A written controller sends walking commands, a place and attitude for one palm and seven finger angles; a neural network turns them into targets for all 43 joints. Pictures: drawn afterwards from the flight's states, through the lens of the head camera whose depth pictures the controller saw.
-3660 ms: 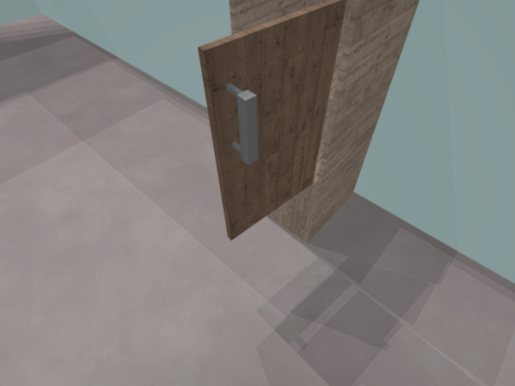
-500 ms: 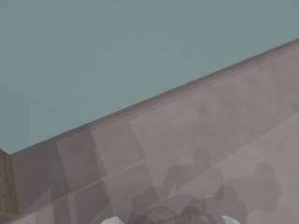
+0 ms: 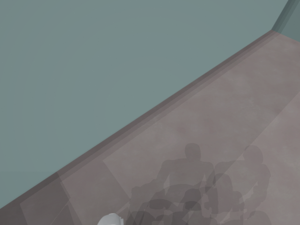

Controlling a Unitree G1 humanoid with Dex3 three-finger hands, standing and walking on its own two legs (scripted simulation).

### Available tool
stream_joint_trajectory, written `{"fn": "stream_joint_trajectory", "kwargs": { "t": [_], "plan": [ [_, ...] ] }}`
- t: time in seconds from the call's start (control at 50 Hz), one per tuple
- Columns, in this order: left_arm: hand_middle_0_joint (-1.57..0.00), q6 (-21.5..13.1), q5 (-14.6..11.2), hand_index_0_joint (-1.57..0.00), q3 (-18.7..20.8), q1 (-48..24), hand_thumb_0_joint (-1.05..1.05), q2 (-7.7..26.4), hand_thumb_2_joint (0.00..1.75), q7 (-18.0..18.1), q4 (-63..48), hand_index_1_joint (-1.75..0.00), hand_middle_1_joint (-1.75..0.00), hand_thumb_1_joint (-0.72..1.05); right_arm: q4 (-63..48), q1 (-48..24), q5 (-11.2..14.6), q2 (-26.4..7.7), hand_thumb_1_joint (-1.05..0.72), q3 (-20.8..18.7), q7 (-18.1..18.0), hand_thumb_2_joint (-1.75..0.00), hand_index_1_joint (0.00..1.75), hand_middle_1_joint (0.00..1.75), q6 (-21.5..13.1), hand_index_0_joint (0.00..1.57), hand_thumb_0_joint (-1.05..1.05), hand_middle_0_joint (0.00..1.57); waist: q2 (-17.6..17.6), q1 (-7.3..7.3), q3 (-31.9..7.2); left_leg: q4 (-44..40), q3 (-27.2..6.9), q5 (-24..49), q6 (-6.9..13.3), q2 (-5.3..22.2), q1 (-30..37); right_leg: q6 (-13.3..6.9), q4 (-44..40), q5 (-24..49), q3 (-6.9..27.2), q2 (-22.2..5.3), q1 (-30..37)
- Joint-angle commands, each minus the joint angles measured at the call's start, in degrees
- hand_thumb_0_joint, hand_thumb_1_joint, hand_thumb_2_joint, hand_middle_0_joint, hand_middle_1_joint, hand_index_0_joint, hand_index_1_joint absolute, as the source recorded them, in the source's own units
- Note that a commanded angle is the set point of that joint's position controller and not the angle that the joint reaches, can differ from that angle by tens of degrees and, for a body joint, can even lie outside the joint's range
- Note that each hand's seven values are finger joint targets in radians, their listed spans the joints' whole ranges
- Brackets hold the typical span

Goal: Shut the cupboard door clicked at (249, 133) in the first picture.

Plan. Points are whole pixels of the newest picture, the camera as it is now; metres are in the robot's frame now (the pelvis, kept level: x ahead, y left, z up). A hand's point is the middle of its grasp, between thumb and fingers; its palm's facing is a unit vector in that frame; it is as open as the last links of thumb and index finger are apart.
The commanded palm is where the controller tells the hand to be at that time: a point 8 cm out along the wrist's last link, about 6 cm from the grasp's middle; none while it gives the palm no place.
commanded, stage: walk to a spot facing it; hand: left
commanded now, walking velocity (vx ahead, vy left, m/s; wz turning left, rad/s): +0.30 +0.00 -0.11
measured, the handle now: out of the picture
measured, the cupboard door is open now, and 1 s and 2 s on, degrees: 82 82 82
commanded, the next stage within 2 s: turn to face it in 0.06 s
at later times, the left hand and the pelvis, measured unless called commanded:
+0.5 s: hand (96, 170) +0.31 +0.19 -0.16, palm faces +0.10 -0.97 -0.23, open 7.3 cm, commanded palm none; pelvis +0.21 +0.00 -0.01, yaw +6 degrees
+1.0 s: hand (89, 169) +0.31 +0.22 -0.16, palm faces +0.41 -0.86 -0.30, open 7.4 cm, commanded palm none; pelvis +0.30 -0.03 -0.01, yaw +24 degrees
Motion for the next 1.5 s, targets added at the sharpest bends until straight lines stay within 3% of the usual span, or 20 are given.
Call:
{"fn": "stream_joint_trajectory", "kwargs": {
  "t": [0.0,0.1,0.14,0.16,0.26,0.36,0.44,0.66,0.7,0.72,0.94,0.96,1.0,1.1,1.24,1.28,1.3,1.32,1.34,1.48],
  "plan": [
    [-0.20,-1.4,0.0,-0.20,1.6,4.6,0.00,8.1,0.90,-0.3,0.0,-0.30,-0.30,0.90,-3.4,-0.6,-0.1,-1.0,-0.90,-0.2,0.6,-0.90,0.30,0.30,-1.9,0.20,0.00,0.20,-4.3,2.16,-2.8,-14.5,1.9,5.1,-0.1,-1.3,0.6,-7.0,-13.6,8.7,11.3,-14.0,4.3],
    [-0.20,-0.9,-0.5,-0.20,1.2,5.1,0.00,6.9,0.90,-0.1,1.4,-0.30,-0.30,0.90,-1.0,4.8,-0.3,-4.6,-0.90,-0.9,-0.2,-0.90,0.30,0.30,-3.5,0.20,0.00,0.20,-0.1,-1.70,-3.8,-27.9,2.9,12.4,1.9,-3.4,19.9,-2.7,0.2,16.6,7.4,-9.9,-1.0],
    [-0.20,-0.8,-0.9,-0.20,0.1,7.0,0.00,2.4,0.90,-0.3,-0.8,-0.30,-0.30,0.90,1.6,17.6,-1.5,-14.2,-0.90,-3.1,-1.3,-0.90,0.30,0.30,-3.5,0.20,0.00,0.20,18.7,-5.27,-12.0,-36.2,-24.6,16.6,12.9,19.0,36.5,1.8,31.8,-16.2,-0.4,1.2,-18.7],
    [-0.20,-0.9,-0.1,-0.20,0.0,3.1,0.00,3.2,0.90,0.2,-1.9,-0.30,-0.30,0.90,2.0,17.3,-1.2,-12.7,-0.90,-2.6,-1.5,-0.90,0.30,0.30,-2.9,0.20,0.00,0.20,14.6,-5.55,-10.6,-38.5,-26.5,15.5,14.8,20.0,30.8,1.2,41.2,-19.6,4.7,-0.2,-20.3],
    [-0.20,0.5,0.0,-0.20,-0.7,1.7,0.00,-0.6,0.90,-0.4,-0.5,-0.30,-0.30,0.90,0.2,5.9,-0.7,-5.4,-0.90,-0.6,-2.5,-0.90,0.30,0.30,-3.8,0.20,0.00,0.20,7.6,1.21,-6.3,-36.0,-8.2,41.9,10.9,9.2,18.1,4.8,25.2,-9.2,4.1,-5.9,-12.6],
    [-0.20,1.3,-0.2,-0.20,0.3,4.7,0.00,2.5,0.90,0.3,0.1,-0.30,-0.30,0.90,-1.4,-0.1,0.2,-7.9,-0.90,-1.4,-2.1,-0.90,0.30,0.30,-1.2,0.20,0.00,0.20,7.6,3.80,-7.8,-31.5,-8.4,24.0,7.0,3.7,9.3,5.5,2.6,5.0,-0.1,-3.1,4.1],
    [-0.20,1.1,0.5,-0.20,2.6,6.5,0.00,12.4,0.90,1.7,-1.2,-0.30,-0.30,0.90,-4.5,-3.8,0.2,-3.4,-0.90,-1.2,-0.9,-0.90,0.30,0.30,0.7,0.20,0.00,0.20,-17.2,6.76,-5.2,-0.5,-0.2,-15.6,0.2,-6.3,-6.3,-6.1,-9.0,24.1,18.7,-28.6,10.9],
    [-0.20,1.4,-0.2,-0.20,2.4,0.2,0.00,12.0,0.90,1.7,-6.3,-0.30,-0.30,0.90,-6.2,1.3,-0.2,-5.6,-0.90,-1.5,0.8,-0.90,0.30,0.30,1.5,0.20,0.00,0.20,-6.9,-1.49,-9.3,-25.7,6.8,13.0,2.0,-8.0,15.7,2.9,14.7,42.1,-6.8,-19.3,5.4],
    [-0.20,1.9,-1.1,-0.20,1.0,-1.8,0.00,6.2,0.90,1.2,-10.9,-0.30,-0.30,0.90,-5.8,9.7,-0.5,-17.2,-0.90,-4.4,0.1,-0.90,0.30,0.30,0.8,0.20,0.00,0.20,20.4,-5.51,-16.5,-30.5,-27.1,57.6,17.1,17.9,32.1,8.7,42.1,-23.4,-4.2,-6.7,-18.5],
    [-0.20,3.0,-0.3,-0.20,0.8,-5.5,0.00,7.9,0.90,1.9,-13.1,-0.30,-0.30,0.90,-5.4,11.2,0.0,-17.7,-0.90,-4.2,-0.3,-0.90,0.30,0.30,1.2,0.20,0.00,0.20,7.1,-5.50,-15.8,-30.1,-27.0,49.7,18.7,19.3,29.4,7.6,46.9,-22.9,4.3,-6.8,-19.3],
    [-0.20,3.8,-0.1,-0.20,1.6,4.7,0.00,6.8,0.90,0.6,-9.0,-0.30,-0.30,0.90,-12.0,-9.9,-0.3,-14.8,-0.90,-4.4,-0.5,-0.90,0.30,0.30,2.4,0.20,0.00,0.20,7.8,4.26,-6.9,-31.2,-16.1,5.2,8.2,2.5,1.9,7.1,7.7,-2.3,0.7,-1.7,2.2],
    [-0.20,3.3,0.3,-0.20,2.2,6.8,0.00,9.3,0.90,0.9,-9.0,-0.30,-0.30,0.90,-12.7,-10.7,0.1,-12.8,-0.90,-4.2,-0.2,-0.90,0.30,0.30,2.6,0.20,0.00,0.20,2.3,5.49,-6.4,-25.6,-13.2,0.6,5.6,-1.7,-2.5,6.2,-1.1,-2.2,4.0,-5.3,6.4],
    [-0.20,2.9,0.9,-0.20,2.8,5.8,0.00,17.2,0.90,1.7,-10.9,-0.30,-0.30,0.90,-14.9,-11.7,0.2,-8.6,-0.90,-3.6,0.5,-0.90,0.30,0.30,2.7,0.20,0.00,0.20,-18.8,6.77,-4.9,5.5,-5.1,-15.6,1.0,-10.2,-9.4,-4.6,-15.0,-4.4,29.0,-29.8,1.6],
    [-0.20,2.2,0.6,-0.20,1.3,-0.5,0.00,10.0,0.90,2.1,-11.9,-0.30,-0.30,0.90,-11.8,-9.3,0.4,-5.9,-0.90,-2.6,1.1,-0.90,0.30,0.30,3.5,0.20,0.00,0.20,-12.7,1.74,-5.5,9.3,-2.9,-6.4,-0.8,-6.1,-5.1,-1.9,-5.0,25.4,5.6,-19.3,3.3],
    [-0.20,2.0,0.6,-0.20,2.7,5.8,0.00,13.4,0.90,1.9,-8.6,-0.30,-0.30,0.90,-12.4,-11.3,0.9,-4.5,-0.90,-1.3,1.3,-0.90,0.30,0.30,2.3,0.20,0.00,0.20,-11.5,4.70,-9.4,-18.6,3.6,-3.5,0.3,-8.3,3.6,-1.3,3.3,42.2,0.5,-21.5,14.0],
    [-0.20,2.1,-0.1,-0.20,3.0,4.2,0.00,13.3,0.90,1.5,-8.7,-0.30,-0.30,0.90,-11.3,-7.1,0.5,-6.7,-0.90,-1.9,1.0,-0.90,0.30,0.30,2.0,0.20,0.00,0.20,-9.4,1.69,-10.6,-28.4,4.0,6.4,1.5,-8.4,14.4,1.9,9.7,38.4,-2.9,-20.6,7.6],
    [-0.20,2.3,-0.5,-0.20,2.8,3.3,0.00,12.0,0.90,1.2,-9.8,-0.30,-0.30,0.90,-10.5,-3.0,0.1,-10.7,-0.90,-2.9,0.8,-0.90,0.30,0.30,1.5,0.20,0.00,0.20,-0.7,-0.79,-13.4,-31.3,-2.9,20.3,4.5,-1.7,26.4,4.8,18.8,26.4,-5.1,-18.3,-2.8],
    [-0.20,2.5,-0.7,-0.20,1.5,0.9,0.00,7.8,0.90,0.8,-12.4,-0.30,-0.30,0.90,-10.1,0.9,-0.2,-16.9,-0.90,-4.7,0.4,-0.90,0.30,0.30,1.5,0.20,0.00,0.20,16.8,-3.23,-14.2,-31.8,-23.6,44.4,12.8,14.8,35.3,8.7,32.3,-16.5,-5.2,-9.7,-20.2],
    [-0.20,3.4,0.0,-0.20,1.2,-2.9,0.00,8.1,0.90,1.3,-14.6,-0.30,-0.30,0.90,-8.4,4.3,0.1,-18.3,-0.90,-4.8,0.2,-0.90,0.30,0.30,2.1,0.20,0.00,0.20,12.6,-4.35,-13.0,-31.3,-23.1,45.9,17.2,18.1,31.5,8.0,38.5,-22.8,1.5,-8.6,-22.3],
    [-0.20,4.8,-0.3,-0.20,1.5,-2.5,0.00,6.8,0.90,0.7,-10.5,-0.30,-0.30,0.90,-10.3,-5.3,-0.3,-13.5,-0.90,-3.7,-1.2,-0.90,0.30,0.30,1.3,0.20,0.00,0.20,8.2,1.11,-6.9,-34.1,-15.5,27.5,11.7,5.9,17.2,8.1,30.5,-10.1,5.1,-5.8,-15.8]
  ]
}}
